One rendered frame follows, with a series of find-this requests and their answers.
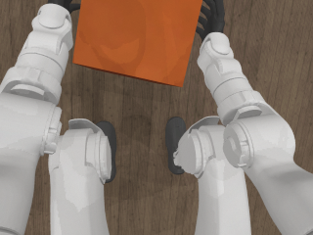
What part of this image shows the left robot forearm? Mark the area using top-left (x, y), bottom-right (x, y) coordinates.
top-left (0, 3), bottom-right (73, 107)

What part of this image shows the left robot upper arm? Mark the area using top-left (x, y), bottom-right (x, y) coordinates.
top-left (0, 92), bottom-right (62, 235)

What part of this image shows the robot left thigh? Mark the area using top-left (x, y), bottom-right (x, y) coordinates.
top-left (50, 128), bottom-right (112, 235)

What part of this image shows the robot right foot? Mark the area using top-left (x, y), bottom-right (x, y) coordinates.
top-left (165, 117), bottom-right (187, 175)

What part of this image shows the left robot hand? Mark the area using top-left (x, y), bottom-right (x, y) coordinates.
top-left (47, 0), bottom-right (81, 14)

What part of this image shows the right robot upper arm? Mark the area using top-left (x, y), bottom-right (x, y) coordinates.
top-left (222, 114), bottom-right (313, 235)

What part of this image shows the right robot hand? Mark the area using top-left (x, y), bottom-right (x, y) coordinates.
top-left (196, 0), bottom-right (225, 43)

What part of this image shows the carton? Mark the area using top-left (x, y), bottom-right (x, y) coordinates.
top-left (72, 0), bottom-right (202, 87)

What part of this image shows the right robot forearm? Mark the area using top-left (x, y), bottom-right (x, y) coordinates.
top-left (197, 32), bottom-right (295, 148)

